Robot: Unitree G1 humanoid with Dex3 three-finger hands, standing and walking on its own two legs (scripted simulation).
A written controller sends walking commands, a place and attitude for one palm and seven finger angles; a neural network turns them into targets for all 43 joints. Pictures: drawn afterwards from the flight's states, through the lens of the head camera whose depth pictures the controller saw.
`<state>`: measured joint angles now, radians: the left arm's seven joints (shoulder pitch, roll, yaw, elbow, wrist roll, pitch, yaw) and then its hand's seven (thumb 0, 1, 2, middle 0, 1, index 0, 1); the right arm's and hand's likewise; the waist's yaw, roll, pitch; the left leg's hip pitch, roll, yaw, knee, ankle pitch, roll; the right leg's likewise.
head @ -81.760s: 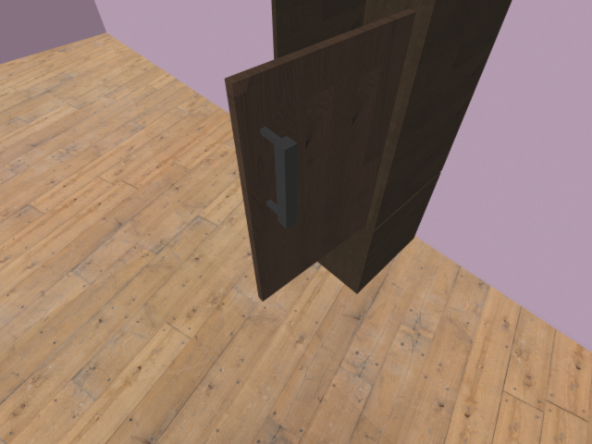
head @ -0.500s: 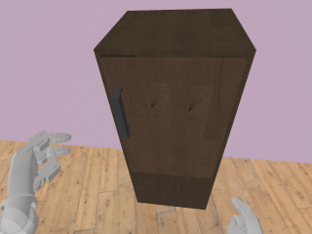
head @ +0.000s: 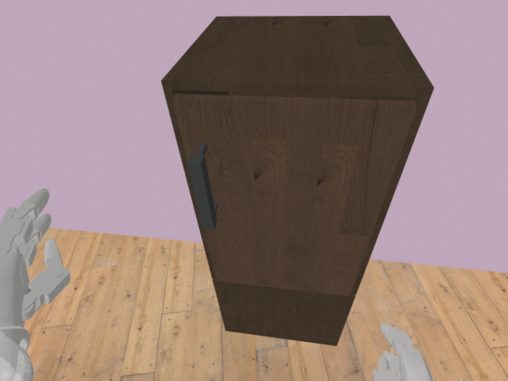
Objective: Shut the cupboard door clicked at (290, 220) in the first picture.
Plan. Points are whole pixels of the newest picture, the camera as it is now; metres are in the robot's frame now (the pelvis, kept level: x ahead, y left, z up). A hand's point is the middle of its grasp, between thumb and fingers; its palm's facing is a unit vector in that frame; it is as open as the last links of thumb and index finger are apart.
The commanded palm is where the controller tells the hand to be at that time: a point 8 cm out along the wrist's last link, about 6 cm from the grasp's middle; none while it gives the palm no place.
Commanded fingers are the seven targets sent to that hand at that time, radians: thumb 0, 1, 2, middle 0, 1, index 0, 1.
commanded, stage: draw the hand back to the body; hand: left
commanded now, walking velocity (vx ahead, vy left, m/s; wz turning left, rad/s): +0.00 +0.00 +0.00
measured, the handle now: (206, 187) +0.45 +0.16 +0.07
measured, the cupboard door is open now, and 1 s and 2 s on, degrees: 0 0 0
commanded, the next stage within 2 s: step back with the hand held close in 0.08 s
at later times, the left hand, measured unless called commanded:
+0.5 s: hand (63, 276) +0.19 +0.27 +0.15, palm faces +0.37 -0.79 -0.49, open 7.4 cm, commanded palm +0.13 +0.31 +0.17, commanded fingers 0.00 0.90 0.90 -0.20 -0.30 -0.20 -0.30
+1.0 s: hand out of the picture +0.11 +0.29 +0.15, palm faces +0.47 -0.76 -0.45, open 7.4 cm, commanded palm +0.06 +0.32 +0.17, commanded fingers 0.00 0.90 0.90 -0.20 -0.30 -0.20 -0.30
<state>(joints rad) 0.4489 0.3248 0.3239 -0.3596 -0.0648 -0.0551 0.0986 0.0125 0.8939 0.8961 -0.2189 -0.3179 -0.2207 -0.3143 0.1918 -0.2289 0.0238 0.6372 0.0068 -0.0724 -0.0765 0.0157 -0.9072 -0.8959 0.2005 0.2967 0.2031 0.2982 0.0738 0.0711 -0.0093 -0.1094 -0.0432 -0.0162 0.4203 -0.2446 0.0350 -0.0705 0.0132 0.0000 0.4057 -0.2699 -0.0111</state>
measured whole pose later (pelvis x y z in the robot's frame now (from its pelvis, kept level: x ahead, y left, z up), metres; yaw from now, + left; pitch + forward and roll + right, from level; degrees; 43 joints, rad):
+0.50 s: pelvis -0.01 +0.01 +0.00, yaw -1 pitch +1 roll -1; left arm 0.54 0.39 0.36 -0.41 -0.06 -0.12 0.11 0.01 0.89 0.90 -0.21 -0.30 -0.21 -0.30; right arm 0.18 -0.26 -0.02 0.58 0.02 0.03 -0.09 0.01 -0.91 -0.90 0.20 0.30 0.20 0.30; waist 0.02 0.07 -0.03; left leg -0.25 -0.04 0.00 0.48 -0.24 0.05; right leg -0.21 0.02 0.01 0.44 -0.25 0.00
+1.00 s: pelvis -0.08 +0.02 -0.02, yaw +0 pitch +0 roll -2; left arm 0.52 0.40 0.43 -0.48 -0.02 -0.20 0.15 0.01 0.89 0.90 -0.21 -0.30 -0.21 -0.30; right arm 0.25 -0.22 0.01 0.57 0.00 -0.03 -0.09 0.01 -0.91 -0.90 0.20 0.30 0.21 0.30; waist 0.00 0.00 -0.02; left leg -0.41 -0.04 0.00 0.62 -0.21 0.07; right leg -0.36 0.03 0.02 0.57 -0.21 0.02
